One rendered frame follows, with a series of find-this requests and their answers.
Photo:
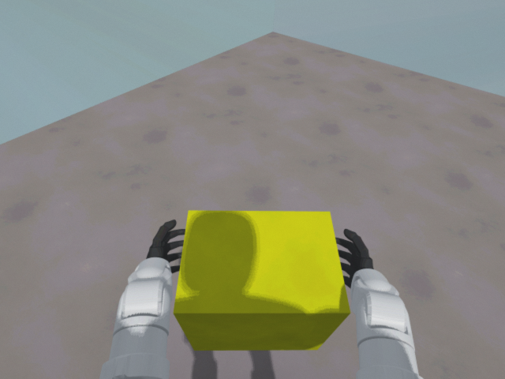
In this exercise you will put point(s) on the right robot hand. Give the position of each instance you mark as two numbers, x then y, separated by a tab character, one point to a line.
358	256

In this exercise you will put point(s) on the robot left forearm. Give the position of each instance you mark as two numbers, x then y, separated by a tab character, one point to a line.
138	349

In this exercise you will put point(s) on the carton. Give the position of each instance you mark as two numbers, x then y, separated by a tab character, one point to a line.
259	281

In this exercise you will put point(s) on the left robot hand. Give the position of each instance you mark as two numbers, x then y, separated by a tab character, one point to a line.
160	246

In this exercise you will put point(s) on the robot right forearm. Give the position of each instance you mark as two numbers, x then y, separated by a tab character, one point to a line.
384	335

